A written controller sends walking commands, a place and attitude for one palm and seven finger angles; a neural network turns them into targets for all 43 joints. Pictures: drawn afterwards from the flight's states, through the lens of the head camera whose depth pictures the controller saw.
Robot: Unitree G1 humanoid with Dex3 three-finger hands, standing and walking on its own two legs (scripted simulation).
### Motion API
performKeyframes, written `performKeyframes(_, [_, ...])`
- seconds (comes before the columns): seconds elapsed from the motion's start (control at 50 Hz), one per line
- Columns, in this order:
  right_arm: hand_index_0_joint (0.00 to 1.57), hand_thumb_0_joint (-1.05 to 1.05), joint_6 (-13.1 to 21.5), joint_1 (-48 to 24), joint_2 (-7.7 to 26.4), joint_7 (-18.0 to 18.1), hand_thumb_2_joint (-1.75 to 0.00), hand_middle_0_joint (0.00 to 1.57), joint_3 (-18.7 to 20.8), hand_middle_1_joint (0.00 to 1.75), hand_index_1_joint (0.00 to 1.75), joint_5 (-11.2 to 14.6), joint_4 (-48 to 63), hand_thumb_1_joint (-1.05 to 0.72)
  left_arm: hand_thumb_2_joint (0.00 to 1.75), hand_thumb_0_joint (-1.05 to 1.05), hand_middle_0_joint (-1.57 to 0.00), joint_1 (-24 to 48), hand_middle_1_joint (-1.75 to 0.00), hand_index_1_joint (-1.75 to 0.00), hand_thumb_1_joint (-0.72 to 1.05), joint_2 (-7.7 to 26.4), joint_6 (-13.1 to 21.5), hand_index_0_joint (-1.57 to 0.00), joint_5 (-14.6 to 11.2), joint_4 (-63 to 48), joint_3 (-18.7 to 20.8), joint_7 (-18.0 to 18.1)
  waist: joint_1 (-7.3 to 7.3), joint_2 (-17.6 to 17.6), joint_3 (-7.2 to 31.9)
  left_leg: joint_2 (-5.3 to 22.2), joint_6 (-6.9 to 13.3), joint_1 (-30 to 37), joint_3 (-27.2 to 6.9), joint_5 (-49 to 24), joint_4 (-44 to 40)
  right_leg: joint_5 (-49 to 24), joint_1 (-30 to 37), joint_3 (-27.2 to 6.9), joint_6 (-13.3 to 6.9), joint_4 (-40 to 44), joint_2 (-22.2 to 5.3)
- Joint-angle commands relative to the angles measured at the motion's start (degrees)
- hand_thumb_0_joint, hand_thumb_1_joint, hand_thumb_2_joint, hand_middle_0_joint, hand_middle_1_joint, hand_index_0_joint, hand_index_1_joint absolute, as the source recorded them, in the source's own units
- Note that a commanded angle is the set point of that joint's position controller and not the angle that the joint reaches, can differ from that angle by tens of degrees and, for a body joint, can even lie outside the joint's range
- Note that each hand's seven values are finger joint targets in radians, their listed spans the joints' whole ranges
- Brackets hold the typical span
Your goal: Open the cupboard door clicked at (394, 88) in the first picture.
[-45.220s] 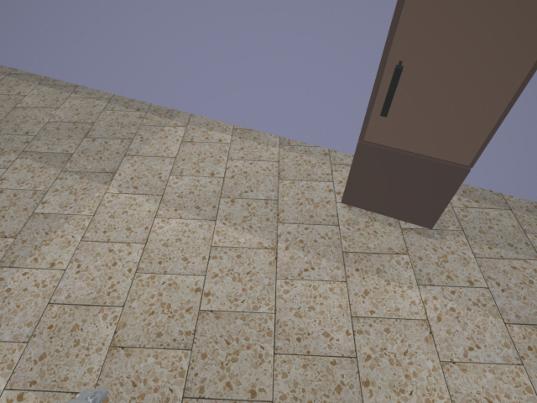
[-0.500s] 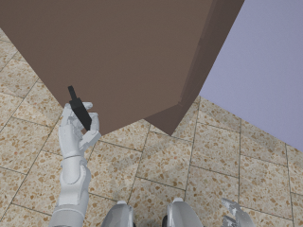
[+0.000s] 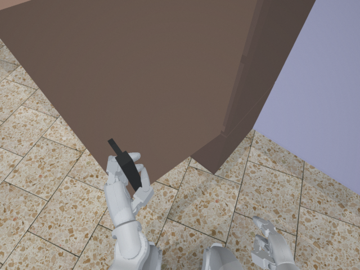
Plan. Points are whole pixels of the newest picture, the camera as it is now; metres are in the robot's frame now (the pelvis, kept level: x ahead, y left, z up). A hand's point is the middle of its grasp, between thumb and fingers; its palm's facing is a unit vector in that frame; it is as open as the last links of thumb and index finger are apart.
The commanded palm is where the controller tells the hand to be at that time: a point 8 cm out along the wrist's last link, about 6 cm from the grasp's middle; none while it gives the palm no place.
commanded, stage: open thumb and fingers to let go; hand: left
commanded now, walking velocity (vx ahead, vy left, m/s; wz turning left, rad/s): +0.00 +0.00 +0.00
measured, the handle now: (127, 169) +0.33 +0.13 +0.01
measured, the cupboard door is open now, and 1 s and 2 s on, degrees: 79 80 80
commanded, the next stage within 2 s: slide the hand sideways off the handle in 0.74 s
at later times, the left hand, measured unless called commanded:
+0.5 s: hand (142, 188) +0.28 +0.09 +0.02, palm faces +0.38 -0.93 -0.01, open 13.3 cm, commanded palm +0.24 +0.14 +0.02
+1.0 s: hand (139, 200) +0.26 +0.10 +0.02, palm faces -0.02 -1.00 -0.08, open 16.1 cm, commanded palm +0.24 +0.13 +0.02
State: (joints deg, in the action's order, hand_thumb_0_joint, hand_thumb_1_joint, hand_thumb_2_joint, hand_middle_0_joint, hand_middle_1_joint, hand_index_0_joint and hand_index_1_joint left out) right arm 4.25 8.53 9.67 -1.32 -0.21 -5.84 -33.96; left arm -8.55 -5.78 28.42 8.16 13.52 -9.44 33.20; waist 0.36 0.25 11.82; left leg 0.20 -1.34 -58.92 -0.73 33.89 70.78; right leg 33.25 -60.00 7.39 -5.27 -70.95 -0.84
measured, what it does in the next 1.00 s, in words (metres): stands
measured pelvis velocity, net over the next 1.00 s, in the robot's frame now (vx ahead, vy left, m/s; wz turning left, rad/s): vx -0.03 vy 0.02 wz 0.00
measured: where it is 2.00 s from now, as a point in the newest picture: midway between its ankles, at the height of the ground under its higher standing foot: outside the picture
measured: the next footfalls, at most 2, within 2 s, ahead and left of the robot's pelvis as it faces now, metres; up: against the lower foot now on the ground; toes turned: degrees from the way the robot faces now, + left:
none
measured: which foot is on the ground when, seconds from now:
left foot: down 0.00-1.00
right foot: down 0.00-1.00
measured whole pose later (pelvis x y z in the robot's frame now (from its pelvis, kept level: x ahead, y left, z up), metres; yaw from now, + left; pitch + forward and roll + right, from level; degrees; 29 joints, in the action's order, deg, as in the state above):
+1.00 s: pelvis -0.03 +0.02 -0.01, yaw +0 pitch +20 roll -1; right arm 3.8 10.8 11.9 -0.9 -0.3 -3.5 -32.4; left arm -2.3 3.9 30.8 2.2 18.1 -10.3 11.2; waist 0.1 1.8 10.0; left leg -0.9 0.9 -61.0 -0.3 32.2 73.6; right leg 30.8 -61.2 7.0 -3.7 -72.4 -2.0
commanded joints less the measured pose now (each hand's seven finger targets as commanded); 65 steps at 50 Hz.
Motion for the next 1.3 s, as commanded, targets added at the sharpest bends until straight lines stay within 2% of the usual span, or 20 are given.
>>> performKeyframes(0.0, [0.20, 0.00, 3.01, 0.63, 5.60, 0.88, -0.90, 0.20, 2.62, 0.30, 0.30, 0.82, 6.61, -0.90, 0.75, 0.00, -0.38, 9.22, -1.31, -1.31, 0.55, 0.79, 2.97, -0.38, 0.19, -9.56, -0.15, -1.56, 1.96, -5.68, 19.04, -2.08, 1.22, 2.52, -0.35, -15.06, -4.59, -28.92, 23.16, -12.38, 5.69, 13.20, -2.75])
performKeyframes(0.08, [0.20, 0.00, 2.74, 0.64, 5.65, 1.08, -0.90, 0.20, 2.77, 0.30, 0.30, 1.36, 6.65, -0.90, 0.63, 0.00, -0.35, 8.54, -1.28, -1.28, 0.27, 1.34, 2.68, -0.35, -2.43, -9.64, 1.06, -3.23, 1.46, -6.04, 18.76, -2.15, 1.02, 0.73, -0.39, -14.53, -4.70, -30.58, 26.68, -14.73, 6.08, 14.78, -3.93])
performKeyframes(0.14, [0.20, 0.00, 2.79, 0.25, 5.95, 1.09, -0.90, 0.20, 2.83, 0.30, 0.30, 1.52, 6.40, -0.90, 0.54, 0.00, -0.34, 10.19, -1.26, -1.26, 0.06, 1.98, 3.20, -0.34, -4.09, -8.86, 2.10, -4.15, 1.73, -6.73, 16.88, -2.18, 1.08, -0.42, -0.45, -12.11, -4.71, -25.50, 25.76, -15.70, 6.36, 16.23, -4.22])
performKeyframes(0.26, [0.20, 0.00, 3.08, -0.38, 6.48, 1.03, -0.90, 0.20, 2.99, 0.30, 0.30, 1.41, 6.23, -0.90, 0.36, 0.00, -0.31, 11.99, -1.22, -1.22, -0.36, 5.20, 4.75, -0.31, -5.09, -5.85, 6.07, -4.30, 1.07, -7.37, 15.27, -2.17, 1.19, -3.20, -0.61, -9.69, -4.05, -18.57, 25.02, -17.61, 6.11, 17.36, -4.53])
performKeyframes(0.3, [0.20, 0.00, 3.10, -0.33, 6.51, 0.83, -0.90, 0.20, 3.07, 0.30, 0.30, 1.35, 5.97, -0.90, 0.30, 0.00, -0.30, 14.01, -1.20, -1.20, -0.50, 3.30, 5.23, -0.30, -4.74, -5.84, 4.02, -4.39, 1.63, -6.54, 15.74, -2.17, 1.37, -1.94, -0.33, -9.60, -4.25, -17.68, 23.59, -16.93, 6.08, 17.04, -4.46])
performKeyframes(0.34, [0.20, 0.00, 3.07, -0.53, 6.66, 0.78, -0.90, 0.20, 3.12, 0.30, 0.30, 1.45, 6.05, -0.90, 0.30, 0.00, -0.30, 14.24, -1.20, -1.20, -0.50, 4.04, 5.43, -0.30, -4.93, -5.16, 4.88, -4.27, 1.24, -5.88, 15.17, -2.23, 1.40, -1.68, -0.18, -8.96, -4.51, -14.98, 22.64, -16.69, 5.83, 17.41, -4.28])
performKeyframes(0.56, [0.20, 0.00, 2.89, -0.04, 7.08, 0.52, -0.90, 0.20, 2.98, 0.30, 0.30, 1.13, 7.00, -0.90, 0.30, 0.00, -0.21, 16.87, -0.65, -0.65, -0.50, 1.00, 4.87, -0.21, -2.35, -3.98, 1.67, -1.49, 1.20, -4.08, 15.95, -2.02, 2.15, 3.88, -0.57, -11.08, -7.00, -13.29, 16.96, -9.35, 3.97, 14.03, -1.05])
performKeyframes(0.7, [0.20, 0.00, 2.84, -0.23, 6.85, 0.53, -0.90, 0.20, 2.56, 0.30, 0.30, 0.73, 6.86, -0.90, 0.30, 0.00, -0.15, 20.11, -0.30, -0.30, -0.50, -0.13, 4.23, -0.15, -0.88, -2.68, 0.85, 0.35, 1.32, -3.71, 15.93, -1.97, 2.05, 5.14, -0.68, -11.04, -7.69, -12.93, 15.02, -7.34, 3.75, 12.82, -0.40])
performKeyframes(0.78, [0.20, 0.00, 2.98, -0.79, 6.76, 0.43, -0.90, 0.20, 2.34, 0.30, 0.30, 0.67, 6.99, -0.90, 0.30, 0.00, -0.15, 21.04, -0.30, -0.30, -0.50, -3.16, 3.50, -0.15, -0.38, -1.79, -1.56, 0.92, 1.98, -3.52, 14.97, -1.85, 2.09, 6.23, -1.10, -10.86, -8.08, -11.94, 12.61, -5.91, 3.59, 12.46, 0.05])
performKeyframes(0.82, [0.20, 0.00, 2.96, -0.55, 6.79, 0.46, -0.90, 0.20, 2.39, 0.30, 0.30, 0.61, 6.69, -0.90, 0.30, 0.00, -0.15, 21.67, -0.30, -0.30, -0.50, -2.20, 3.62, -0.15, -0.42, -2.39, -0.56, 1.25, 1.62, -3.37, 15.74, -1.90, 1.99, 6.54, -1.15, -10.96, -8.23, -11.86, 13.02, -5.91, 3.51, 12.42, 0.09])
performKeyframes(0.84, [0.20, 0.00, 2.50, 2.31, 8.90, 0.24, -0.90, 0.20, 2.45, 0.30, 0.30, 0.88, 6.35, -0.90, 0.30, 0.00, -0.15, 19.48, -0.30, -0.30, -0.50, 3.31, 5.05, -0.15, 5.93, -3.78, -11.48, -9.63, 5.73, -4.16, 15.03, -1.39, 2.58, 7.08, -0.68, -11.24, -6.49, -15.91, 12.77, -7.44, 3.52, 11.50, -0.54])
performKeyframes(0.86, [0.20, 0.00, 2.09, 2.66, 8.60, 0.42, -0.90, 0.20, 2.85, 0.30, 0.30, 1.22, 7.58, -0.90, 0.30, 0.00, -0.15, 22.98, -0.30, -0.30, -0.50, 6.50, 6.62, -0.15, 3.79, -7.98, -7.62, -15.44, 4.39, -1.82, 18.79, -1.70, 2.95, 7.03, -0.94, -13.41, -5.82, -19.19, 14.61, -7.54, 2.81, 10.20, -0.90])
performKeyframes(0.88, [0.20, 0.00, 1.96, 1.90, 8.50, 0.59, -0.90, 0.20, 2.82, 0.30, 0.30, 1.60, 7.94, -0.90, 0.30, 0.00, -0.15, 21.70, -0.30, -0.30, -0.50, 7.23, 7.42, -0.15, 2.85, -8.63, -7.97, -20.00, 3.54, -0.36, 19.24, -1.71, 2.89, 7.51, -0.95, -13.36, -5.67, -19.60, 14.47, -7.72, 2.70, 9.57, -0.89])
performKeyframes(0.92, [0.20, 0.00, 2.16, 1.78, 8.77, 0.83, -0.90, 0.20, 2.57, 0.30, 0.30, 2.82, 9.44, -0.90, 0.30, 0.00, -0.15, 20.87, -0.30, -0.30, -0.50, 6.40, 7.65, -0.15, -1.09, -9.81, -10.43, -28.58, 4.48, -0.15, 16.81, -1.74, 3.15, 7.61, -1.60, -11.61, -5.59, -17.12, 12.59, -7.65, 2.63, 9.84, -0.70])
performKeyframes(0.96, [0.20, 0.00, 2.70, 1.37, 9.04, 1.16, -0.90, 0.20, 2.23, 0.30, 0.30, 4.36, 11.03, -0.90, 0.30, 0.00, -0.15, 20.51, -0.30, -0.30, -0.50, 4.29, 6.27, -0.15, -7.72, -11.30, -10.58, -34.26, 4.42, 0.70, 14.86, -1.62, 3.15, 8.83, -2.61, -10.73, -6.84, -13.85, 10.98, -6.72, 2.29, 10.42, -0.23])
performKeyframes(1.02, [0.20, 0.00, 2.69, 1.14, 9.60, 1.33, -0.90, 0.20, 2.25, 0.30, 0.30, 5.50, 12.81, -0.90, 0.30, 0.00, -0.15, 13.93, -0.30, -0.30, -0.50, 4.25, 3.09, -0.15, -13.71, -11.89, -6.39, -35.10, 2.38, -2.17, 14.74, -1.59, 2.82, 8.45, -3.22, -9.54, -8.01, -10.43, 10.42, -5.35, 2.67, 10.23, 0.30])
performKeyframes(1.06, [0.20, 0.00, 2.57, 0.85, 9.84, 1.10, -0.90, 0.20, 2.28, 0.30, 0.30, 5.54, 14.11, -0.90, 0.30, 0.00, -0.15, 10.51, -0.30, -0.30, -0.50, 5.49, 1.91, -0.15, -13.29, -13.61, -5.01, -33.40, 1.02, -1.04, 15.09, -1.72, 2.67, 8.42, -3.50, -11.27, -8.25, -11.03, 9.88, -4.70, 2.43, 8.81, 0.35])
performKeyframes(1.14, [0.20, 0.00, 1.73, 2.07, 9.74, 0.43, -0.90, 0.20, 2.60, 0.30, 0.30, 4.87, 15.05, -0.90, 0.30, 0.00, -0.15, 7.57, -0.30, -0.30, -0.50, 7.25, 1.30, -0.15, -9.62, -16.16, -4.09, -30.00, 1.25, -2.58, 15.20, -1.44, 2.40, 8.04, -3.34, -12.03, -7.23, -11.62, 8.21, -4.61, 2.68, 7.44, 0.36])
performKeyframes(1.18, [0.20, 0.00, 1.39, 2.01, 9.51, 0.18, -0.90, 0.20, 2.57, 0.30, 0.30, 4.67, 16.15, -0.90, 0.30, 0.00, -0.15, 3.22, -0.30, -0.30, -0.50, 7.95, 1.31, -0.15, -8.49, -17.80, -3.61, -29.24, 0.03, -1.41, 16.09, -1.54, 2.25, 8.01, -2.91, -13.54, -7.23, -12.77, 9.21, -4.79, 2.43, 6.90, 0.38])
performKeyframes(1.28, [0.20, 0.00, 0.57, 2.06, 9.19, 0.15, -0.90, 0.20, 2.34, 0.30, 0.30, 4.75, 17.73, -0.90, 0.30, 0.00, -0.15, -2.79, -0.30, -0.30, -0.50, 9.27, 0.62, -0.15, -8.27, -21.50, -2.32, -28.89, -0.30, -1.66, 15.08, -1.45, 2.00, 7.42, -2.90, -13.76, -7.22, -13.34, 9.60, -4.76, 2.40, 6.53, 0.72])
